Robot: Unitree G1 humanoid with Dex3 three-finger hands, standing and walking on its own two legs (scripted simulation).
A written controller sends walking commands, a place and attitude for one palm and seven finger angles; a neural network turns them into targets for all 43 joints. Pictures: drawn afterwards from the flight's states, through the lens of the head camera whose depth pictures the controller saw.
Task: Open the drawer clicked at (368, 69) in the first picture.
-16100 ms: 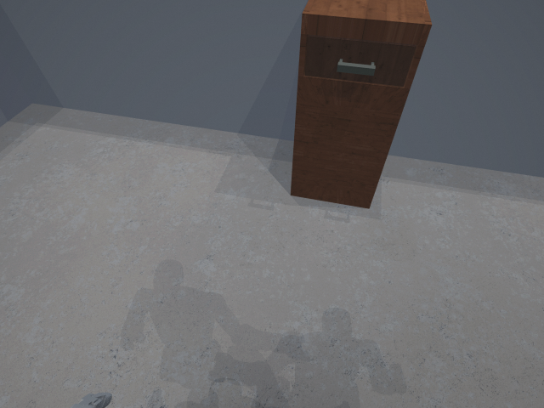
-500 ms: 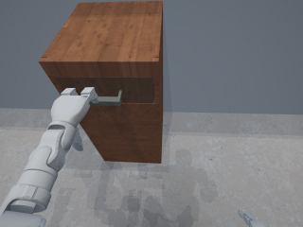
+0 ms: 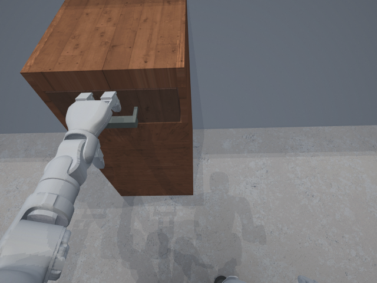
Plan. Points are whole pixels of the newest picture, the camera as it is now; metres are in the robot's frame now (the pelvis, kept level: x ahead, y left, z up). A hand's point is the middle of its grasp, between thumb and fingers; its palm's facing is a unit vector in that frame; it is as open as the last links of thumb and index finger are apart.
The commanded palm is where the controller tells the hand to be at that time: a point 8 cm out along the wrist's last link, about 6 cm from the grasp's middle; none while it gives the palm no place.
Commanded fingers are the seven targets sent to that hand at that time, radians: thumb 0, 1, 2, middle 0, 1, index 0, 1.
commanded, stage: move the hooked fingers above the handle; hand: left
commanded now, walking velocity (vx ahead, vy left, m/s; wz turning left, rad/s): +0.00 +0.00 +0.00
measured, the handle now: (116, 116) +0.54 +0.23 -0.03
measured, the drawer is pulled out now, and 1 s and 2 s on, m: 0.00 0.00 0.00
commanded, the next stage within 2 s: lower the fingers behind the handle in 1.14 s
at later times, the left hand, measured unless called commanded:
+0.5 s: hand (112, 117) +0.49 +0.21 +0.02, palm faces -0.06 -0.03 -1.00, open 13.9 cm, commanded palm +0.47 +0.22 +0.09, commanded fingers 0.00 -0.50 0.30 -0.30 -1.20 -0.30 -1.20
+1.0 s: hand (108, 117) +0.50 +0.22 +0.02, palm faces -0.05 -0.03 -1.00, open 13.8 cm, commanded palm +0.47 +0.22 +0.09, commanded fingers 0.00 -0.50 0.30 -0.30 -1.20 -0.30 -1.20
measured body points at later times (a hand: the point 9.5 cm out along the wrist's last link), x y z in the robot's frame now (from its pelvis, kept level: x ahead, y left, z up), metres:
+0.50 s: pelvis +0.01 +0.01 -0.01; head +0.12 -0.01 +0.43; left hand +0.49 +0.21 +0.08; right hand +0.05 -0.27 -0.15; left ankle -0.05 +0.09 -0.72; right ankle +0.05 -0.10 -0.72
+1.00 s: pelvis +0.02 +0.01 -0.01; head +0.12 +0.00 +0.43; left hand +0.49 +0.22 +0.07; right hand +0.05 -0.26 -0.15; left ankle -0.05 +0.09 -0.72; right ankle +0.05 -0.10 -0.72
